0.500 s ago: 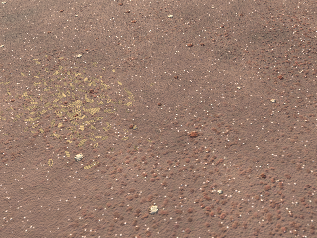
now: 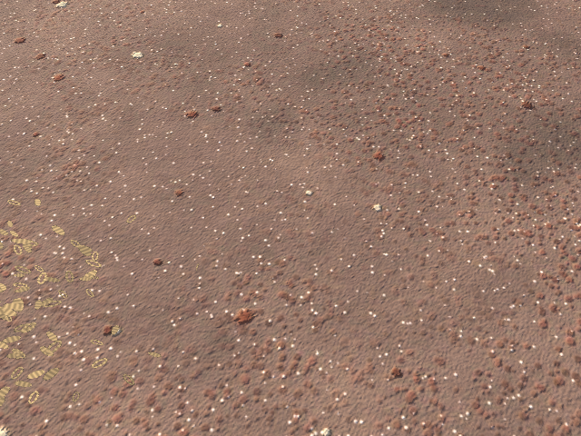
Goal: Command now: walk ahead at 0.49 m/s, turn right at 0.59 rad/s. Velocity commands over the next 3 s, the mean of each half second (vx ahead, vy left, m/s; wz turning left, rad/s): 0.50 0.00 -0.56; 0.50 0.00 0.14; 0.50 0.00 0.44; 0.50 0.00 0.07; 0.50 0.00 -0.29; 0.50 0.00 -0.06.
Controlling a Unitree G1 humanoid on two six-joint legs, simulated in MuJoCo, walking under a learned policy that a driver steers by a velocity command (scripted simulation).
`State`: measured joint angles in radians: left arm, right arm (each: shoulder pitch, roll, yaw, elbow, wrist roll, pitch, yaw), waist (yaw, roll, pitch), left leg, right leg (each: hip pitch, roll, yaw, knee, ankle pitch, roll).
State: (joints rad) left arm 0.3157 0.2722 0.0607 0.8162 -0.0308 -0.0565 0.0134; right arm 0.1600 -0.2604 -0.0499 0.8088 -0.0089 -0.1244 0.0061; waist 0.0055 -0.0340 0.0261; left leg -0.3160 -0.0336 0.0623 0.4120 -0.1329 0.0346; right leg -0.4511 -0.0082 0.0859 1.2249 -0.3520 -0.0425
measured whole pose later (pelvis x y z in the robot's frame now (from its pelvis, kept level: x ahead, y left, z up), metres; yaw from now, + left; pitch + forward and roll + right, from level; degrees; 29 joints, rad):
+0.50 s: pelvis +0.26 -0.09 -0.01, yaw -16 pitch +2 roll +1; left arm 0.20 0.27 0.06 0.65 -0.01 -0.06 -0.04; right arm 0.23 -0.30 -0.05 0.83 0.02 -0.11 0.01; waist -0.02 0.01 0.05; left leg -0.40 0.09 -0.01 1.23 -0.39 0.01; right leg -0.42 0.05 -0.03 0.57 -0.19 -0.09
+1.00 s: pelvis +0.56 -0.12 -0.02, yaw -8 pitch +3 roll +0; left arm 0.32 0.28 0.05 0.80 0.01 -0.06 0.02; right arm 0.11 -0.28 -0.05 0.70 0.02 -0.08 0.06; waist 0.02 0.00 0.03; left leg -0.55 -0.05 0.05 0.63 -0.15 0.11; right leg -0.10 0.00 -0.05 0.88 -0.49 0.00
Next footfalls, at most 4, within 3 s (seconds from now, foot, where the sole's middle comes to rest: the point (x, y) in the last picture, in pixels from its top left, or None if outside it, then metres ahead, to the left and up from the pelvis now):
0.38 right None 0.34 -0.19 -0.77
0.96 left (330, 333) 0.72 -0.07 -0.77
1.44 right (400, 250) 0.97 -0.27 -0.77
1.94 left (298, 187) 1.21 0.01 -0.77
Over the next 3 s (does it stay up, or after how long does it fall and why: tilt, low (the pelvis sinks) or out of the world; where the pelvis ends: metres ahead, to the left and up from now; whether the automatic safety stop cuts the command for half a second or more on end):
stays up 1.64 -0.11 -0.01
